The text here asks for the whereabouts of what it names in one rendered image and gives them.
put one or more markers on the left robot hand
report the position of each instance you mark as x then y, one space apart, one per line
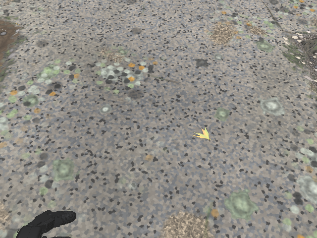
45 222

